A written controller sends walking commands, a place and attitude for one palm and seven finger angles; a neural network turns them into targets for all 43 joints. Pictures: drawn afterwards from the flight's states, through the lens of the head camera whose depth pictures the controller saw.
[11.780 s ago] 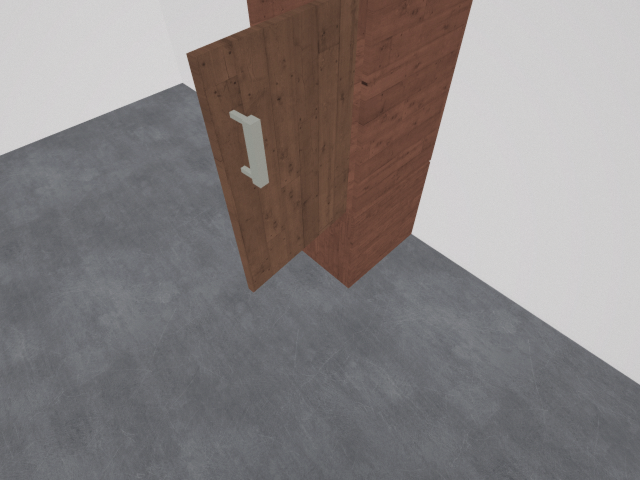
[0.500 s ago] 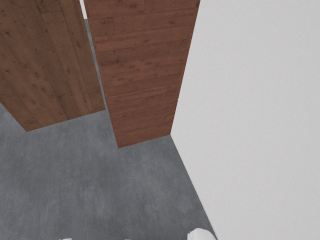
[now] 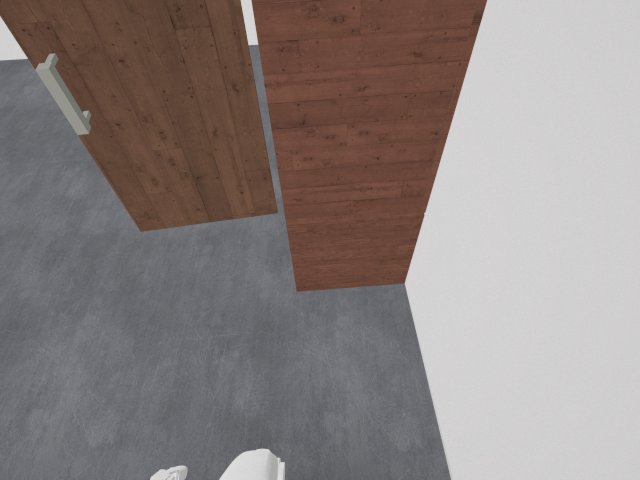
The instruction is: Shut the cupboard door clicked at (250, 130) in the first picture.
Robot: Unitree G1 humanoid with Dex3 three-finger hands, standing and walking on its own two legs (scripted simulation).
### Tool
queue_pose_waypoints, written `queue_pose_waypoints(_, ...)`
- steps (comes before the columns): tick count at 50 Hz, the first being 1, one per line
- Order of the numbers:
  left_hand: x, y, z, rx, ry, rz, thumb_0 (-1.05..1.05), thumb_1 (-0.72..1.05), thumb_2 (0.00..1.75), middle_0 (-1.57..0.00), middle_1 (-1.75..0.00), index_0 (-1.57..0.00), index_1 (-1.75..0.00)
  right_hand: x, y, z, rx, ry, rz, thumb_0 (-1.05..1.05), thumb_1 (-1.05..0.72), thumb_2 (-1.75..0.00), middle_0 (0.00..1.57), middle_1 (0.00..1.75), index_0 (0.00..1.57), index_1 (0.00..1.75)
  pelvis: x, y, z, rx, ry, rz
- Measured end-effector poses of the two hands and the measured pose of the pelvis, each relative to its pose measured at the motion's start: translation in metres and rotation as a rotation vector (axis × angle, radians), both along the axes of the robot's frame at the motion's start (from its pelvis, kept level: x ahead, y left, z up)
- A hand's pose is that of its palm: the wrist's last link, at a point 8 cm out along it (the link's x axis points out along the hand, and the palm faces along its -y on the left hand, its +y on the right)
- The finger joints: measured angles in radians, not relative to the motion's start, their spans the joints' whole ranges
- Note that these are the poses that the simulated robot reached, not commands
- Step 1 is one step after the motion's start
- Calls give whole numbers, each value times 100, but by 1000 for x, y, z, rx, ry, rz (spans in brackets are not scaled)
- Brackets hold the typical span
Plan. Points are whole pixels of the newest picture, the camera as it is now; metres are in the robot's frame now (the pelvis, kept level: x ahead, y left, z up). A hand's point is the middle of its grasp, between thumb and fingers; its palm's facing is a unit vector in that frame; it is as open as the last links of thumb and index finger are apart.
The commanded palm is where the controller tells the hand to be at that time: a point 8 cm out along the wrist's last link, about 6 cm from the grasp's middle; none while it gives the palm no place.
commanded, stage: turn to face it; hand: left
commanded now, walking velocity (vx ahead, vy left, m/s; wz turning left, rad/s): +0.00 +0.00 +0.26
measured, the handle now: (68, 94) +0.72 +0.48 +0.08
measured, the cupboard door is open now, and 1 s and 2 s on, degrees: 95 95 95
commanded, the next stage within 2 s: take the last steps up to it in 0.08 s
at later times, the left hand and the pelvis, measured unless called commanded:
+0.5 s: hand out of the picture +0.04 +0.24 -0.17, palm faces +0.15 -0.97 -0.21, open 7.4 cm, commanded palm none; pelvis +0.02 +0.04 +0.00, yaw +7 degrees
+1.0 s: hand out of the picture +0.05 +0.24 -0.19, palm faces +0.31 -0.94 -0.14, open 7.4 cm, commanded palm none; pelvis +0.17 +0.11 -0.02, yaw +13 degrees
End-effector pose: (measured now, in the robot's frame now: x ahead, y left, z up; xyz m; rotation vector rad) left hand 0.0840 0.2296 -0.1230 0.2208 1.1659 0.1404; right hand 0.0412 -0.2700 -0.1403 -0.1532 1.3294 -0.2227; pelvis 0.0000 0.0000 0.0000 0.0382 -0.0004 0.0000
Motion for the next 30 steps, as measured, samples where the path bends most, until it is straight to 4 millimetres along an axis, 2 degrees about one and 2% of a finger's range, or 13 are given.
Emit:
queue_pose_waypoints(4, -34, 17, -8, 0, 52, 69, 0, 92, 90, -20, -30, -20, -30, 41, 10, 5, -16, -45, 88, 0, -91, -90, 19, 30, 20, 30, 2, 6, -2, -3, -1, 37)
queue_pose_waypoints(9, -82, 48, -30, -13, 149, 158, 0, 92, 90, -20, -30, -20, -30, 96, 42, 8, -39, -157, 196, 0, -91, -90, 19, 30, 20, 30, 5, 25, -15, -32, 0, 71)
queue_pose_waypoints(13, -103, 67, -40, -12, 215, 212, 1, 91, 90, -20, -30, -20, -30, 114, 70, 15, -44, -214, 260, 0, -91, -90, 19, 30, 20, 30, 4, 35, -16, -27, -9, 84)
queue_pose_waypoints(17, -100, 72, -31, -26, 202, 223, 1, 92, 90, -19, -30, -19, -30, 108, 88, 19, -22, -210, 278, 0, -91, -90, 20, 30, 20, 30, 5, 40, -8, -42, -11, 96)
queue_pose_waypoints(21, -82, 69, -20, -39, 151, 214, 1, 91, 90, -19, -30, -19, -30, 87, 96, 13, 18, -158, 263, 0, -90, -90, 20, 30, 20, 30, 12, 42, -2, -46, -10, 110)
queue_pose_waypoints(26, -46, 56, -13, -41, 91, 178, 1, 91, 90, -19, -30, -19, -30, 57, 77, 0, 27, -63, 203, -1, -92, -90, 20, 30, 21, 30, 26, 37, -3, -32, -11, 119)
queue_pose_waypoints(30, -18, 43, -17, -26, 25, 169, 1, 91, 90, -19, -30, -20, -30, 37, 58, -19, 38, 41, 169, 0, -92, -90, 20, 30, 20, 30, 43, 26, -15, -12, -15, 133)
